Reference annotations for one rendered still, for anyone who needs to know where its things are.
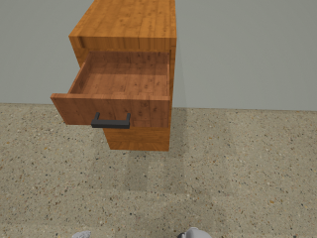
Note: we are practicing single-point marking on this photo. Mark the drawer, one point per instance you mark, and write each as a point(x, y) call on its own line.
point(115, 83)

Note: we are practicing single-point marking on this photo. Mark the handle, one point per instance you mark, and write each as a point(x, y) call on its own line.
point(110, 124)

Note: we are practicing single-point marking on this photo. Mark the cabinet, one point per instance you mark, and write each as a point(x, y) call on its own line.
point(130, 26)

